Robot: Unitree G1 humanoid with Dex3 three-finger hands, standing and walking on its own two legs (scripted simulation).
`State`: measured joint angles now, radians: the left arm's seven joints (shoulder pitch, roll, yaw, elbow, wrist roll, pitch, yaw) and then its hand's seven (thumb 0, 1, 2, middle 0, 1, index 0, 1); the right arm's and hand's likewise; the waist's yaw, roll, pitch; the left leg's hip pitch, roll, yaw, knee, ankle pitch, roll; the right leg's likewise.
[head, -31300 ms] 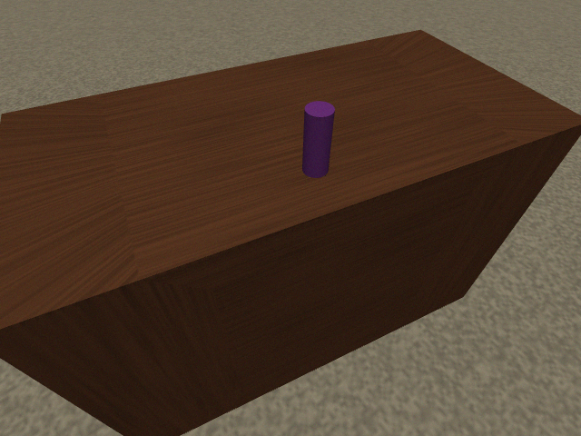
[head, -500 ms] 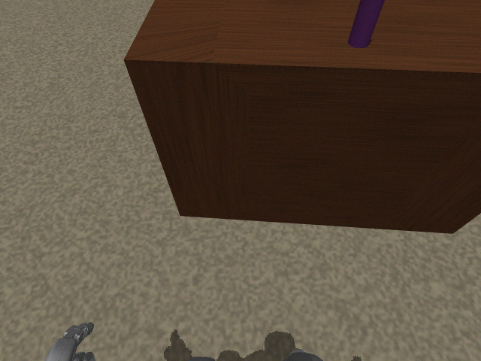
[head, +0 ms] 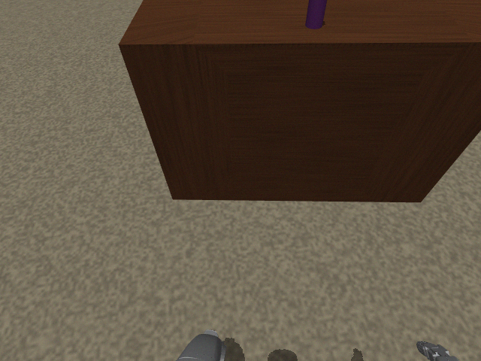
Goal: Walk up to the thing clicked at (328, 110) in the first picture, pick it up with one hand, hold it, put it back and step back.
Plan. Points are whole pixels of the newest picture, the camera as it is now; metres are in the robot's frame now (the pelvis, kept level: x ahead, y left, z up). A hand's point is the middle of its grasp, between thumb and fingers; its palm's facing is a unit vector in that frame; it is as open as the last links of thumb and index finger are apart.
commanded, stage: step back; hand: right
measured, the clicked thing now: (317, 1) +1.05 -0.14 +0.11
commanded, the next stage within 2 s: stand in 1.12 s
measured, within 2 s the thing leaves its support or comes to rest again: neither
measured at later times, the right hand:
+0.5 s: hand out of the picture +0.02 -0.26 -0.14, palm faces -0.12 +0.93 -0.34, open 7.4 cm
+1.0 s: hand out of the picture +0.09 -0.22 -0.13, palm faces -0.12 +0.93 -0.34, open 7.4 cm
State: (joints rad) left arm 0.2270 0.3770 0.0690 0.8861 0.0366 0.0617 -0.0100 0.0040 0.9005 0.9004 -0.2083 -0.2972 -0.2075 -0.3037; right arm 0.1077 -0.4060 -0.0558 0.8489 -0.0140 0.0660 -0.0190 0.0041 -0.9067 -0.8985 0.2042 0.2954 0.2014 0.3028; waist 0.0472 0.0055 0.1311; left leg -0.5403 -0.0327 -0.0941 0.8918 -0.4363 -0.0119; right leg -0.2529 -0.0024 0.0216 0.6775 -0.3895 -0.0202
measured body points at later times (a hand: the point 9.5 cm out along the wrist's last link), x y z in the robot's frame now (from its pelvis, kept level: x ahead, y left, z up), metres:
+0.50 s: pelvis -0.07 -0.01 +0.01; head -0.07 -0.01 +0.46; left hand -0.04 +0.31 -0.11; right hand +0.03 -0.31 -0.12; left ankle -0.08 +0.12 -0.72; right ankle -0.03 -0.12 -0.72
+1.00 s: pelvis -0.03 +0.01 +0.02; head -0.02 +0.02 +0.47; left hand +0.03 +0.33 -0.11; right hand +0.10 -0.27 -0.11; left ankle -0.06 +0.12 -0.72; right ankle -0.03 -0.12 -0.72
